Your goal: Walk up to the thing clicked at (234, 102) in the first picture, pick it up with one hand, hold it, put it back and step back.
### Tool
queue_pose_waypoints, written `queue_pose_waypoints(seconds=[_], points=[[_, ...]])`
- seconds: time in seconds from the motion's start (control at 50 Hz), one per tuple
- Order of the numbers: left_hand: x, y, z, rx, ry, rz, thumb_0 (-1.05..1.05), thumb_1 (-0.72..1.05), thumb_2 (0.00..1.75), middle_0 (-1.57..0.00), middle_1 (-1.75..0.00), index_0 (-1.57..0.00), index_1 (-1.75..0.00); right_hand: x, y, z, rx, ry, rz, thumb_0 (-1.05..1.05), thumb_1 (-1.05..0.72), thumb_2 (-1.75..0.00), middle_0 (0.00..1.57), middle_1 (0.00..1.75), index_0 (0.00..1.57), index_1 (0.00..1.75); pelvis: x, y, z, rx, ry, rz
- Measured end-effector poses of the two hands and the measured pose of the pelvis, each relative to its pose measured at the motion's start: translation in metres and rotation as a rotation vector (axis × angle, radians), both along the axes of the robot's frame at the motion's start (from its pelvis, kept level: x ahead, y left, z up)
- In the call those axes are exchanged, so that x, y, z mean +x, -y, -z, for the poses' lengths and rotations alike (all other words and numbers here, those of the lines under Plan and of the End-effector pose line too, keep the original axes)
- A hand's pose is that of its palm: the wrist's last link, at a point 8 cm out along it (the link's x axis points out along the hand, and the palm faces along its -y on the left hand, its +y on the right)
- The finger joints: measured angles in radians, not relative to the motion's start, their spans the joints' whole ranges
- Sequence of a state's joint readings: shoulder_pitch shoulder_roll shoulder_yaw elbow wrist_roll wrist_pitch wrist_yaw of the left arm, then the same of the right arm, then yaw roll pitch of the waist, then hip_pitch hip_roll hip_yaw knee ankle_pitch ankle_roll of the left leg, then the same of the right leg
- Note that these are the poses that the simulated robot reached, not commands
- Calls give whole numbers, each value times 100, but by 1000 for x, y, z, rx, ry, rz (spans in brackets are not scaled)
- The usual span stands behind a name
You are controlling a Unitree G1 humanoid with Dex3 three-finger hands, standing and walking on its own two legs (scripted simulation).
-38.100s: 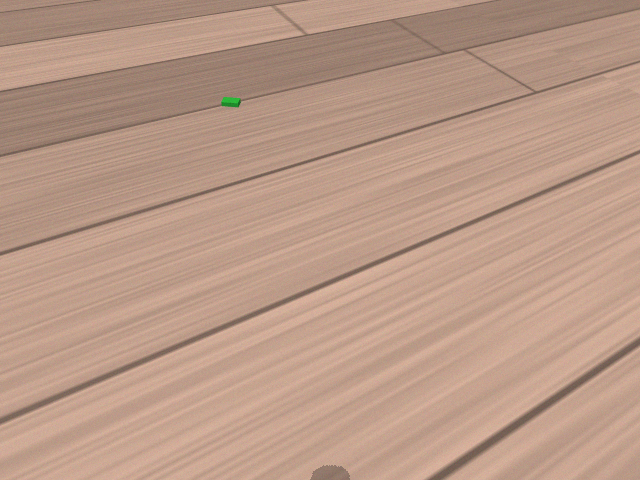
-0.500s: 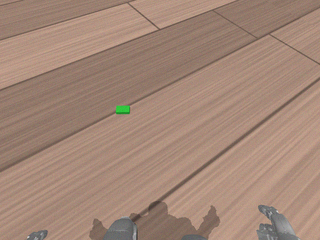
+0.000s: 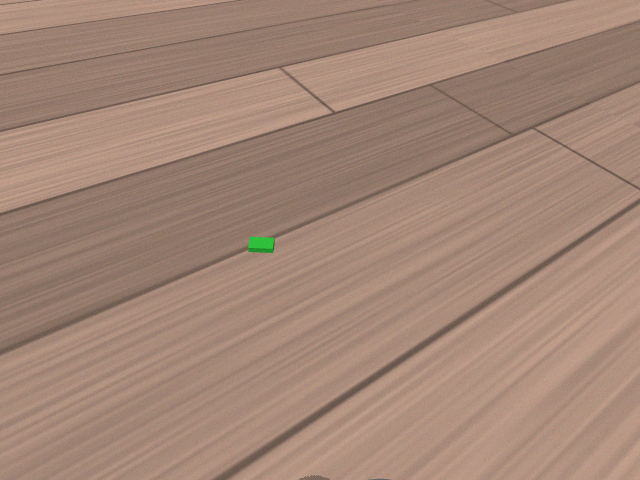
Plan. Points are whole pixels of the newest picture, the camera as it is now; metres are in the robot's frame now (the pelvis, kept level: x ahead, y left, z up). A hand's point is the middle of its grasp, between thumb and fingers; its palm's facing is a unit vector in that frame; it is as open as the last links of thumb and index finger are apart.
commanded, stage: step back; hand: left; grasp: from above
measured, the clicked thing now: (261, 244) +1.11 +0.18 -0.75
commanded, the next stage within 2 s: stand in 0.68 s
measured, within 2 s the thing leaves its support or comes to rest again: neither
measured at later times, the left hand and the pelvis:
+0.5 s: hand out of the picture +0.11 +0.28 -0.16, palm faces +0.01 -0.94 -0.35, open 7.4 cm; pelvis +0.04 +0.01 +0.00, yaw +0 degrees
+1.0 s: hand out of the picture +0.15 +0.25 -0.14, palm faces -0.05 -0.94 -0.33, open 7.4 cm; pelvis +0.04 +0.01 +0.02, yaw -1 degrees
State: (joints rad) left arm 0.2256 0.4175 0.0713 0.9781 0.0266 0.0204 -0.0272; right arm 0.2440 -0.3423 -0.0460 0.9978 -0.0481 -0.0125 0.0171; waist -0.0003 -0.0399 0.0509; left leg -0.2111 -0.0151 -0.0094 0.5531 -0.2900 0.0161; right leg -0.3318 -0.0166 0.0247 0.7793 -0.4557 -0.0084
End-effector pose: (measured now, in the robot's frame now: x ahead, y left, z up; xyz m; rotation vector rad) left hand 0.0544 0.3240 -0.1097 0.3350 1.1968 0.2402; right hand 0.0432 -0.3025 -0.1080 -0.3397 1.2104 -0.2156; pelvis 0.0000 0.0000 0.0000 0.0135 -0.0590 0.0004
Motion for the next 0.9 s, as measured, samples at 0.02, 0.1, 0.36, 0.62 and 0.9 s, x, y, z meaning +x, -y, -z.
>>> queue_pose_waypoints(seconds=[0.02, 0.1, 0.36, 0.62, 0.9], points=[[-2, 2, 0, -2, -9, 3, 1, 91, 90, -21, -30, -20, -30, 0, 2, 0, 3, 7, 3, 0, -90, -89, 20, 30, 21, 30, 0, 2, 0, -1, -1, 5], [-6, 16, 1, 3, -18, 8, 1, 91, 90, -21, -30, -20, -30, 7, 12, 6, 11, 21, 19, 0, -90, -89, 21, 30, 21, 30, 0, 10, 2, -30, 6, 14], [8, 8, 8, -27, -4, -26, 1, 90, 90, -21, -30, -21, -30, 49, 2, 3, -21, 9, -33, 0, -90, -90, 20, 30, 20, 30, 22, -9, 4, -10, -6, -22], [75, 0, 4, -26, 27, 24, 1, 91, 90, -21, -30, -20, -30, 105, -32, -3, 30, 82, -15, 0, -90, -89, 20, 30, 20, 30, 49, -17, -4, -20, -24, 13], [97, 20, -8, -43, 41, 68, 1, 91, 90, -21, -30, -20, -30, 109, -24, -11, 44, 90, 14, 0, -90, -89, 20, 30, 20, 30, 47, -13, -14, -11, -12, 16]])
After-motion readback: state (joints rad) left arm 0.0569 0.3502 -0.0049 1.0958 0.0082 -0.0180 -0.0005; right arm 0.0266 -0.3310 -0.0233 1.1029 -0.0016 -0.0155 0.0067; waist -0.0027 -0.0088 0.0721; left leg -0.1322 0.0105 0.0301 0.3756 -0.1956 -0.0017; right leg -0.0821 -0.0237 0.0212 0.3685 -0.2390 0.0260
